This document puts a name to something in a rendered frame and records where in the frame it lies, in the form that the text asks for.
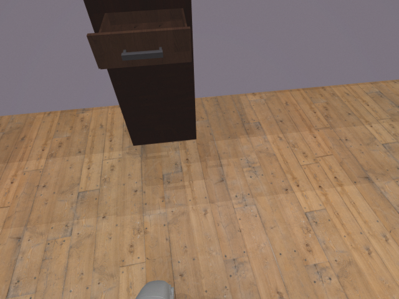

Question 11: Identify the robot left thigh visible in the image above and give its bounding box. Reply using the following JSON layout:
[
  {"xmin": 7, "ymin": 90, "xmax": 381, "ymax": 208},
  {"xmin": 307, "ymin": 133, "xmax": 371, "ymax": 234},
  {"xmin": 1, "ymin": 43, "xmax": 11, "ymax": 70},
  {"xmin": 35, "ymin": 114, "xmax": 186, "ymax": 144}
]
[{"xmin": 136, "ymin": 280, "xmax": 174, "ymax": 299}]

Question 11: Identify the cabinet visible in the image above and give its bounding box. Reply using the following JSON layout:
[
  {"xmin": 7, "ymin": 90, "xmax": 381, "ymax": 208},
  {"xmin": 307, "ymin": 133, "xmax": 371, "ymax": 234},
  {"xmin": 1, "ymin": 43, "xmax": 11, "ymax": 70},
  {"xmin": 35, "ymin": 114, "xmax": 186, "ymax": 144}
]
[{"xmin": 84, "ymin": 0, "xmax": 196, "ymax": 146}]

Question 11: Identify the drawer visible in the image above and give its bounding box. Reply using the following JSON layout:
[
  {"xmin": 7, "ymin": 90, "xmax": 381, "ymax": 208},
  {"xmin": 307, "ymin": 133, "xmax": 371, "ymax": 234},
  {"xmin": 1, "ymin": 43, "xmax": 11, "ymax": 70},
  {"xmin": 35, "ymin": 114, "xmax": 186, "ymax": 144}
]
[{"xmin": 87, "ymin": 8, "xmax": 192, "ymax": 69}]

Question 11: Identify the handle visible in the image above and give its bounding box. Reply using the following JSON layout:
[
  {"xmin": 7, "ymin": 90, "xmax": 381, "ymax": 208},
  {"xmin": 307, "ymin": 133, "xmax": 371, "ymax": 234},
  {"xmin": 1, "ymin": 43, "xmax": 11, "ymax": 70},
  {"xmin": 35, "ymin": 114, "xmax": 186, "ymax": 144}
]
[{"xmin": 121, "ymin": 47, "xmax": 163, "ymax": 61}]

